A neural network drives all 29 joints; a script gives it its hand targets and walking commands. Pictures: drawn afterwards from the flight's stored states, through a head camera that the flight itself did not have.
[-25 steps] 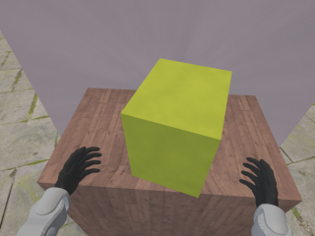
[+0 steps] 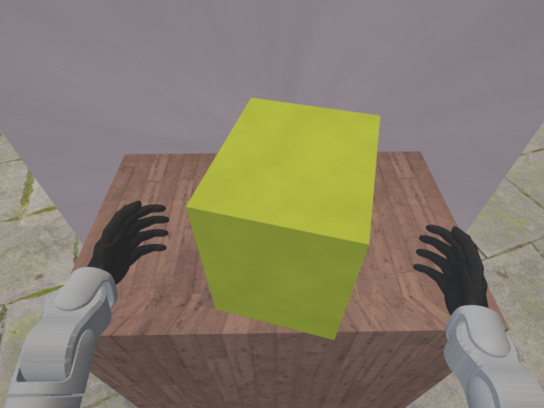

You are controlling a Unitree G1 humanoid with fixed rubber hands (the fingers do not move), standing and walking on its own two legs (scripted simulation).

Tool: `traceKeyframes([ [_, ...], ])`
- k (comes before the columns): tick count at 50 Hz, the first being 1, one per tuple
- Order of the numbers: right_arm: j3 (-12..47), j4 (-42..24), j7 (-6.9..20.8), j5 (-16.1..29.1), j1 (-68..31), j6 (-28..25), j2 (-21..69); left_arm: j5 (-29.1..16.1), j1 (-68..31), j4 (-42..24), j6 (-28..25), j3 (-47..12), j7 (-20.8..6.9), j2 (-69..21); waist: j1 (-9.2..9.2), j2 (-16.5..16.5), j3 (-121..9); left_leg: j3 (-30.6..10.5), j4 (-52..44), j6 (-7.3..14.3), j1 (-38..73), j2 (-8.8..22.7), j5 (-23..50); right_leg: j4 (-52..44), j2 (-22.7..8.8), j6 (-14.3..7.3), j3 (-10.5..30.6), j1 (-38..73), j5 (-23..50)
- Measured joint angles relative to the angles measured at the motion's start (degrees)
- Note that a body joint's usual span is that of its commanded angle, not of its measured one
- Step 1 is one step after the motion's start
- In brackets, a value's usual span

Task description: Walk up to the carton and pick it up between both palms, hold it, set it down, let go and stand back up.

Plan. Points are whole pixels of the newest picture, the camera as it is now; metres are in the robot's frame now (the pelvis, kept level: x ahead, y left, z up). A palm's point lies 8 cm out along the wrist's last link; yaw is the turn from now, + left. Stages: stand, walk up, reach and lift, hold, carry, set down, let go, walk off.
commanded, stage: reach and lift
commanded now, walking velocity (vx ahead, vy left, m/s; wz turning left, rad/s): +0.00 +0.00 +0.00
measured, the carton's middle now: (292, 218) +0.42 -0.02 +0.02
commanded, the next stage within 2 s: none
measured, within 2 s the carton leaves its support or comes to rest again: neither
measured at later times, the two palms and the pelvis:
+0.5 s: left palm (118, 190) +0.35 +0.22 +0.17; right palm (474, 238) +0.28 -0.23 +0.15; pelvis -0.02 +0.00 +0.00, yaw +1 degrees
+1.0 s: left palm (125, 128) +0.40 +0.20 +0.23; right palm (477, 179) +0.33 -0.23 +0.20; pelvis -0.02 +0.00 +0.00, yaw +2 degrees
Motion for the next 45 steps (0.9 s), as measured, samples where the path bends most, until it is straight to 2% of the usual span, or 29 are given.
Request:
traceKeyframes([
  [10,-1.8,5.5,0.5,2.3,-10.5,3.3,-2.1,0.5,-10.0,4.4,6.1,1.7,0.2,2.0,-1.08,-0.7,-0.5,-0.3,0.0,0.3,-1.8,-0.3,1.1,-0.5,-0.3,0.2,-0.1,-1.5,1.2],
  [19,-3.3,12.1,1.1,3.7,-18.8,5.0,-3.3,0.0,-19.1,10.2,8.9,0.8,0.6,3.6,-2.82,-0.7,-1.8,-0.9,0.4,0.5,-3.9,-0.6,1.6,-0.1,-0.5,0.3,-0.6,-3.3,1.6],
  [29,-2.0,18.6,0.8,5.3,-27.4,5.9,-4.6,0.2,-28.6,18.7,10.5,0.1,0.1,4.7,-4.72,-1.0,-2.7,-1.1,0.8,0.3,-4.9,-0.4,1.8,0.2,-0.2,0.2,-0.8,-4.2,1.8],
  [40,-1.8,28.2,0.6,6.0,-37.7,6.1,-5.1,-0.5,-39.2,29.7,9.9,-1.8,0.3,7.1,-6.31,-1.6,-3.7,-2.0,1.5,0.1,-6.7,-0.3,2.0,0.6,-0.2,0.0,-1.5,-5.6,1.8],
  [45,-1.6,31.7,0.4,6.6,-41.6,5.6,-4.8,-0.3,-42.5,32.5,9.7,-2.4,0.4,7.7,-7.07,-1.6,-4.2,-2.3,1.7,0.0,-7.1,-0.2,1.9,0.4,0.0,-0.1,-1.7,-5.7,1.9],
])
